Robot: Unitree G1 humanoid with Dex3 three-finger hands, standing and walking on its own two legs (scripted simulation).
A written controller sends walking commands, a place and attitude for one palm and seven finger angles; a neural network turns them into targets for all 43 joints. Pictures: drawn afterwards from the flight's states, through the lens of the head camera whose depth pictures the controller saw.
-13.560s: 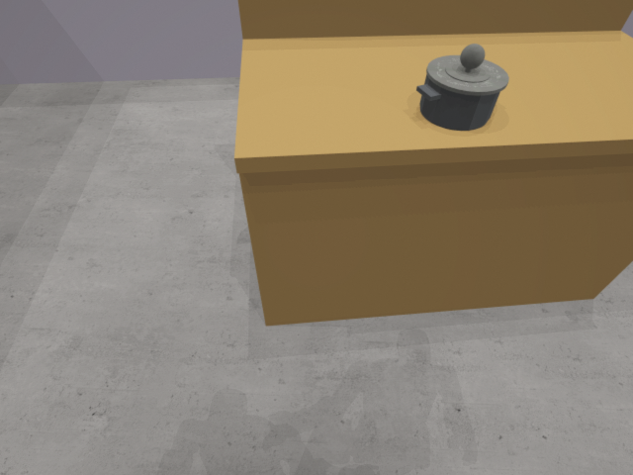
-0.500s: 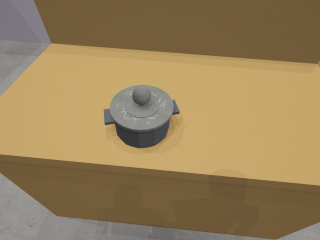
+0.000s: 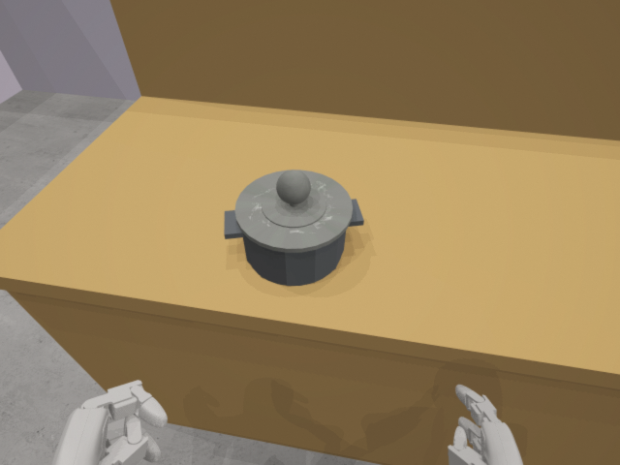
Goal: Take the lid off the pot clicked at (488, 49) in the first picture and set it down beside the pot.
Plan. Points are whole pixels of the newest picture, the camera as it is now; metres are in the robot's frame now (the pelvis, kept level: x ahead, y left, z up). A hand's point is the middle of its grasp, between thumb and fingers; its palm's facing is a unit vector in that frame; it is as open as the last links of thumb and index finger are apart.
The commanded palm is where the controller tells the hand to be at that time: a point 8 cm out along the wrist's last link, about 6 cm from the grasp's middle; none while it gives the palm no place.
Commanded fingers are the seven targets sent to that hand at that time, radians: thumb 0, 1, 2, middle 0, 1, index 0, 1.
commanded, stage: lift the closed hand beside the body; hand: left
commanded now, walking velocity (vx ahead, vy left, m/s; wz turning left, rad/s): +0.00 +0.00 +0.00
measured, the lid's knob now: (293, 187) +0.45 +0.08 +0.13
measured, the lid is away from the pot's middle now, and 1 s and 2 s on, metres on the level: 0.00 0.00 0.00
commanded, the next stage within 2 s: raise the hand higher, near the body in 0.04 s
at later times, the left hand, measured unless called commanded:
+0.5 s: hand (112, 390) +0.17 +0.23 +0.08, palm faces +0.29 -0.85 -0.43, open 3.1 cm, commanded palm +0.11 +0.26 +0.11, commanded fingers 0.00 0.90 0.90 -1.30 -1.50 -1.30 -1.50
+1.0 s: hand (104, 333) +0.20 +0.23 +0.15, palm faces +0.33 -0.84 -0.43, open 3.1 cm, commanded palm +0.15 +0.26 +0.17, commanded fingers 0.00 0.90 0.90 -1.30 -1.50 -1.30 -1.50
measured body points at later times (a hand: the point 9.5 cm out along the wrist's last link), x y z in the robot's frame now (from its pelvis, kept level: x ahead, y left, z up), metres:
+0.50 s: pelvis +0.02 -0.01 +0.00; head +0.01 -0.02 +0.45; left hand +0.15 +0.27 +0.11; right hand +0.21 -0.22 -0.07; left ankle +0.02 +0.12 -0.73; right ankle +0.01 -0.14 -0.73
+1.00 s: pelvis +0.02 +0.00 +0.00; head +0.01 -0.01 +0.45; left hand +0.17 +0.27 +0.17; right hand +0.21 -0.22 -0.07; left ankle +0.02 +0.12 -0.73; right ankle +0.01 -0.14 -0.73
